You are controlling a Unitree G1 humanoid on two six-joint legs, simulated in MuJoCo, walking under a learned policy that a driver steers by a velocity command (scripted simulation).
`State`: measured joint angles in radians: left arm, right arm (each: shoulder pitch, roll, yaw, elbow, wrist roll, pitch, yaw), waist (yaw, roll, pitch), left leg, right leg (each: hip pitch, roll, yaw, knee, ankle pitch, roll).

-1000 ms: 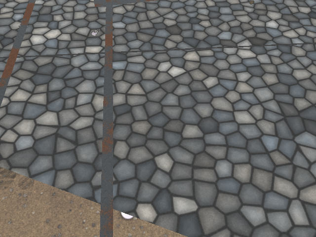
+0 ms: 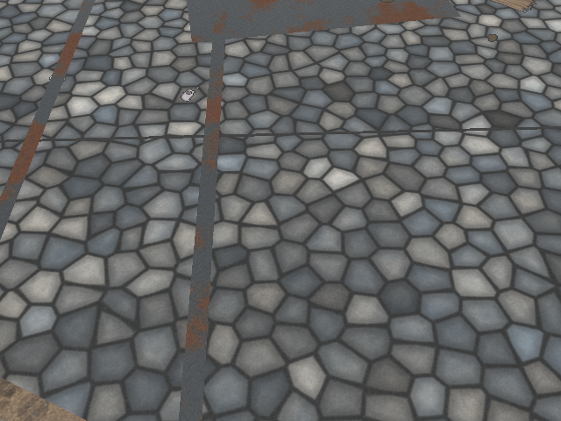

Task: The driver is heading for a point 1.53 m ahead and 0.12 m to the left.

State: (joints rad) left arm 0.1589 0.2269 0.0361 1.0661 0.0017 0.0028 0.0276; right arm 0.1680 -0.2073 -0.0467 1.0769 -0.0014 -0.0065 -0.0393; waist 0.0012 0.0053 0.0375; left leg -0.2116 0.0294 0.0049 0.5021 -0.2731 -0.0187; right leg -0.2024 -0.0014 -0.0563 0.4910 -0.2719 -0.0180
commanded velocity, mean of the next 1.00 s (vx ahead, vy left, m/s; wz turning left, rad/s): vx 0.00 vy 0.00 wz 0.00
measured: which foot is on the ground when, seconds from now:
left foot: down 0.00-1.00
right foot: down 0.00-1.00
